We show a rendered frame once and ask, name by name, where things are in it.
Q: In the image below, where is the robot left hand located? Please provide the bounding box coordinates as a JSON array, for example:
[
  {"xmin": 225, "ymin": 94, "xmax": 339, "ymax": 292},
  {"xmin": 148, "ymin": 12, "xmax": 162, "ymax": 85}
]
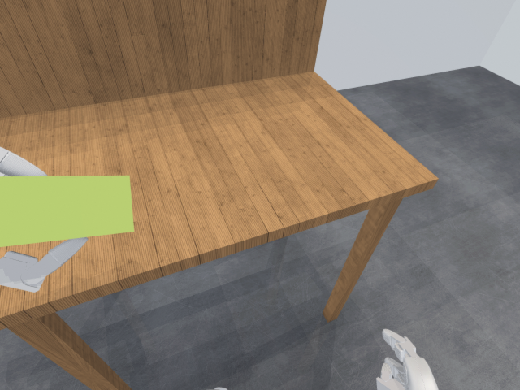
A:
[{"xmin": 0, "ymin": 147, "xmax": 88, "ymax": 293}]

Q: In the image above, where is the robot right hand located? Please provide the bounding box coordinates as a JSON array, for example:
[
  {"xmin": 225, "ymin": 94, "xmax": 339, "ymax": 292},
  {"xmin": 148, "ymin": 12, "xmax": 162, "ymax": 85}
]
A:
[{"xmin": 376, "ymin": 329, "xmax": 439, "ymax": 390}]

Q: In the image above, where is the sponge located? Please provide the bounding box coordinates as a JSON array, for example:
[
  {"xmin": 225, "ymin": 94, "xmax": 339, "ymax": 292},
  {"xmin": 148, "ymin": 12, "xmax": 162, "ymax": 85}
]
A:
[{"xmin": 0, "ymin": 175, "xmax": 134, "ymax": 247}]

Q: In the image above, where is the table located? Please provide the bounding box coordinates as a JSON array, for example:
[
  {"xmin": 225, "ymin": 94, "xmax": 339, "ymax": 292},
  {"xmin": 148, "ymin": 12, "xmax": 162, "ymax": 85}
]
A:
[{"xmin": 0, "ymin": 0, "xmax": 439, "ymax": 390}]

